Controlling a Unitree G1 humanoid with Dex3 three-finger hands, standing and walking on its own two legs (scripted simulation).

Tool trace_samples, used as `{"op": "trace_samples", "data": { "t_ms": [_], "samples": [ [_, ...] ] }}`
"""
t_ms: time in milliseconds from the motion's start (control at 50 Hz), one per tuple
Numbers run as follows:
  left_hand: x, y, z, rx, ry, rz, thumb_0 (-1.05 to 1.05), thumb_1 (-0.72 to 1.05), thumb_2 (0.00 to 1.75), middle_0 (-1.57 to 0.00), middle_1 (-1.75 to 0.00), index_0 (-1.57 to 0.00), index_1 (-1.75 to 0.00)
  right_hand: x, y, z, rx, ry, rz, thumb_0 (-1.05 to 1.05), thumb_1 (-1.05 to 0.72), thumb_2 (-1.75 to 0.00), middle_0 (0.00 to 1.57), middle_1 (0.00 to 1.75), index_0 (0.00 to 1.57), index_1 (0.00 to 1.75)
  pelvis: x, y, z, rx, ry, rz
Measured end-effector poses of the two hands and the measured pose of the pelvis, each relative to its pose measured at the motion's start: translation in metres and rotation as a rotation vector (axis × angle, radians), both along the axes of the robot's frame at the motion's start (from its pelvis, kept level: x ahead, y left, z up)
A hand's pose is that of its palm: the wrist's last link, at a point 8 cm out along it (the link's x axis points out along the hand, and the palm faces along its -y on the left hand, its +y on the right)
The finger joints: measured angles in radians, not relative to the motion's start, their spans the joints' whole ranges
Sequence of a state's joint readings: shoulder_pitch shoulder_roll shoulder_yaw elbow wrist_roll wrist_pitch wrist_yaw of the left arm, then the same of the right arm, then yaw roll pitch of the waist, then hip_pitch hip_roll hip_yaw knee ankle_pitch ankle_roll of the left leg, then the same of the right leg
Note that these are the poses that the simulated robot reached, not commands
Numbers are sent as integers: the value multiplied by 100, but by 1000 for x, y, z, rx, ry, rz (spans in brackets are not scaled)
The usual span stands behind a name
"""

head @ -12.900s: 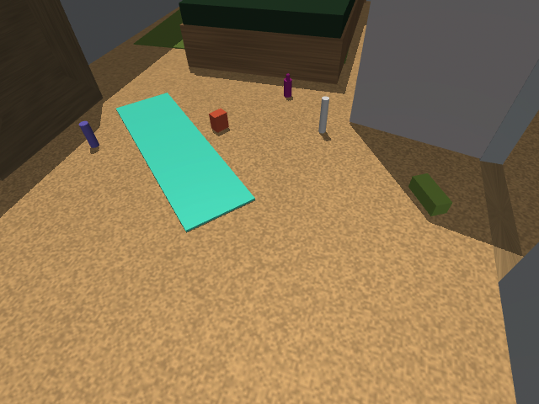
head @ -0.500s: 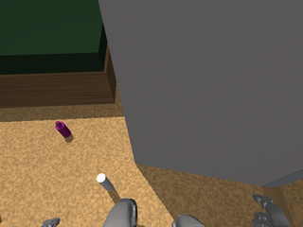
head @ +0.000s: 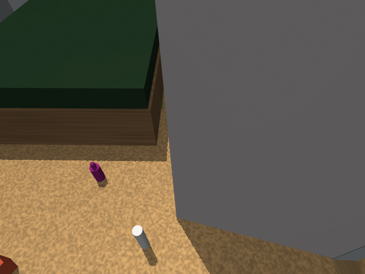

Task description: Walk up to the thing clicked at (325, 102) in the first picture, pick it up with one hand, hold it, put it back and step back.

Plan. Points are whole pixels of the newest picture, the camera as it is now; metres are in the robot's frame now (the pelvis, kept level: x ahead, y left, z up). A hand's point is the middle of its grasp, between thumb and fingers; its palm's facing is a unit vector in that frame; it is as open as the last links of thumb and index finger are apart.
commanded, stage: stand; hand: left
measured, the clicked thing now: (141, 238) +0.37 +0.24 -0.64
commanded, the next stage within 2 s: none
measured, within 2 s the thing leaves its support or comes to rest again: neither
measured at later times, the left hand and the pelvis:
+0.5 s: hand out of the picture +0.11 +0.24 -0.13, palm faces -0.03 -0.94 -0.35, open 7.4 cm; pelvis +0.04 -0.01 +0.02, yaw +0 degrees
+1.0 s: hand out of the picture +0.15 +0.22 -0.13, palm faces -0.01 -0.94 -0.34, open 7.4 cm; pelvis +0.05 -0.02 +0.02, yaw +0 degrees
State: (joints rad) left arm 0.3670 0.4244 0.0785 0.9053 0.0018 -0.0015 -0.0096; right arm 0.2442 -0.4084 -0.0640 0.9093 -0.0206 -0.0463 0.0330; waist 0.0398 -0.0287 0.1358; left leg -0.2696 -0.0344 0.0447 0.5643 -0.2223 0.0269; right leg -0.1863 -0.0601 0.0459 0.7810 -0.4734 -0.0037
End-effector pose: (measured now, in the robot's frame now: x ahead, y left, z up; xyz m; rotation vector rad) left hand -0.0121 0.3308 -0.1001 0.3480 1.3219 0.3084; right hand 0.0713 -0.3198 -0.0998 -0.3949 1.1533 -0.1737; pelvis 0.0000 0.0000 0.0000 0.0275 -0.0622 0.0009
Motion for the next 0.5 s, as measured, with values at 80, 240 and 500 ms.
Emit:
{"op": "trace_samples", "data": {
  "t_ms": [80,240,500],
  "samples": [
    [37,-10,-9,-42,-55,-18,1,90,90,-20,-30,-20,-30,24,19,10,1,-77,-4,1,-91,-90,20,30,21,30,2,6,5,-12,-12,-8],
    [97,-38,-13,-102,-177,-113,0,90,90,-20,-30,-20,-30,58,33,10,51,-146,-1,1,-90,-90,20,30,21,30,7,1,5,-4,-28,-28],
    [120,-47,6,-75,-125,-110,0,90,90,-20,-30,-20,-30,43,17,-5,91,21,-56,1,-91,-90,20,30,21,30,35,-11,18,-23,10,-4]
  ]
}}
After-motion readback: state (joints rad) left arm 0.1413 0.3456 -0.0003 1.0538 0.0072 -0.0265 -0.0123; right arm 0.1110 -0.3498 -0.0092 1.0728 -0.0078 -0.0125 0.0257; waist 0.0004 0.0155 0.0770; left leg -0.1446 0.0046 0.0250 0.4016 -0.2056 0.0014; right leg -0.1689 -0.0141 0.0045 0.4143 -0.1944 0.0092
